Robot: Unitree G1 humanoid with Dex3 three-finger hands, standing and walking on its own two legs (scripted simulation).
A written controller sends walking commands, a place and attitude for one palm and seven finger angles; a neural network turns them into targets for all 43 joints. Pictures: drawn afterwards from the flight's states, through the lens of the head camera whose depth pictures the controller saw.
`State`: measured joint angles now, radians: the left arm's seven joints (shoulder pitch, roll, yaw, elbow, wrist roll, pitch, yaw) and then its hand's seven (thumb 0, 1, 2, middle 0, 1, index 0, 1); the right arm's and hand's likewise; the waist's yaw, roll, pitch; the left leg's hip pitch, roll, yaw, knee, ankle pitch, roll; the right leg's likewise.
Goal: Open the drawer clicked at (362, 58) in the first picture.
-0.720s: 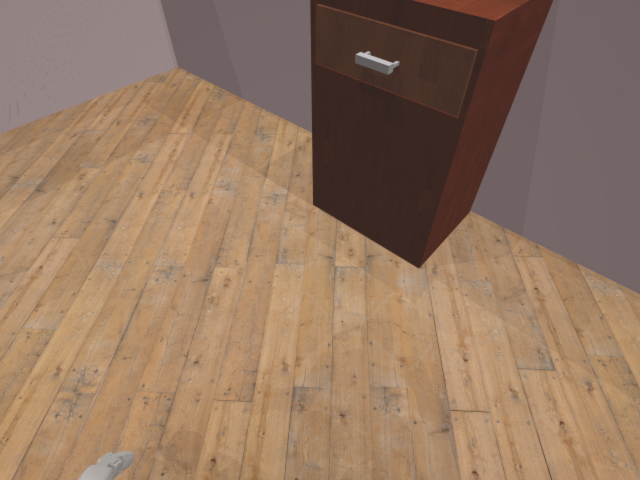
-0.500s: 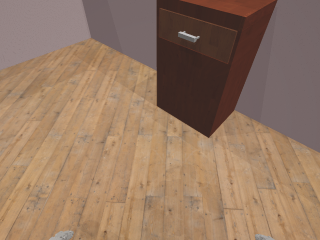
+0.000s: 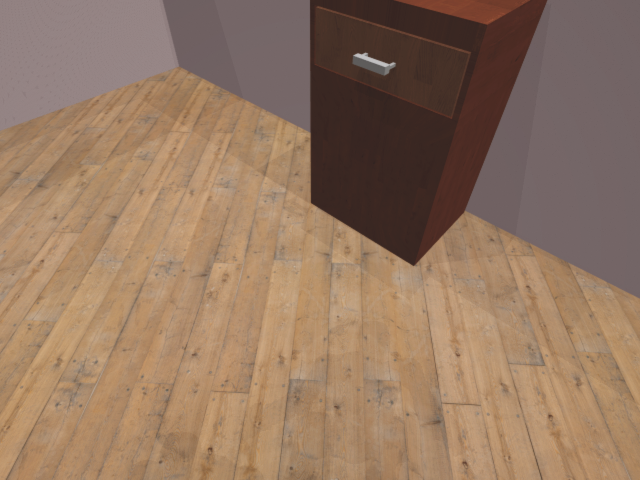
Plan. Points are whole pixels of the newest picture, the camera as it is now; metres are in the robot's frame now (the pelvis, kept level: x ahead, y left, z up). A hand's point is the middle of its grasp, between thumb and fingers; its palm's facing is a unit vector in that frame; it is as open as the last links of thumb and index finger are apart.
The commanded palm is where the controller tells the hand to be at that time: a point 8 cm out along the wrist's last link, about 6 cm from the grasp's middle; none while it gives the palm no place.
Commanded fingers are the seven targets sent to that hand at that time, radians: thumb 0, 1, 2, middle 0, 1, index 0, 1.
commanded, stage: stand and wait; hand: left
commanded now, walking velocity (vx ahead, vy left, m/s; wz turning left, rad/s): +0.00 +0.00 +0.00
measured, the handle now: (374, 62) +1.24 -0.10 -0.01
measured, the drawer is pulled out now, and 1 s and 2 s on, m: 0.00 0.00 0.00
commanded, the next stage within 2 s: look at it before walking up in 0.16 s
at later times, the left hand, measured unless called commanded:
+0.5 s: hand out of the picture +0.08 +0.24 -0.15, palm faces -0.04 -0.94 -0.34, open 7.4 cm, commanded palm none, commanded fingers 0.00 0.90 0.90 -0.20 -0.30 -0.20 -0.30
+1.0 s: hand out of the picture +0.08 +0.23 -0.16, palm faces +0.02 -0.95 -0.30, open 7.4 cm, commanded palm none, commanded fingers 0.00 0.90 0.90 -0.20 -0.30 -0.20 -0.30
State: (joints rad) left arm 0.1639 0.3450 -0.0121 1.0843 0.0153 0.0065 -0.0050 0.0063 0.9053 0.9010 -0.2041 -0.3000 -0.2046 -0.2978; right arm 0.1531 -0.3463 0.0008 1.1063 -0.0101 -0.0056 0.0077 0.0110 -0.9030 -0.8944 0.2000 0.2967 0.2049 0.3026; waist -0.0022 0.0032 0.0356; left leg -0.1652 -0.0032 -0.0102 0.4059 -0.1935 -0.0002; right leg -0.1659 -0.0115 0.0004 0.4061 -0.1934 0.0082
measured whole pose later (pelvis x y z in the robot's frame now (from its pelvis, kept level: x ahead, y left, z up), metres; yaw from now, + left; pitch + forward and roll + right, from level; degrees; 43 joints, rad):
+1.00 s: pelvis +0.03 +0.00 +0.00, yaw +3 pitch -1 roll -1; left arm 0.18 0.29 0.00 1.06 0.03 0.02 0.00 0.00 0.91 0.90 -0.20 -0.30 -0.20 -0.30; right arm 0.19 -0.31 0.00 1.09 -0.02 0.02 0.01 0.01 -0.91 -0.89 0.20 0.30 0.20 0.30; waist -0.01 0.01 0.00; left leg -0.23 0.01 -0.02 0.56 -0.35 0.00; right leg -0.16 -0.01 -0.05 0.43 -0.26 0.00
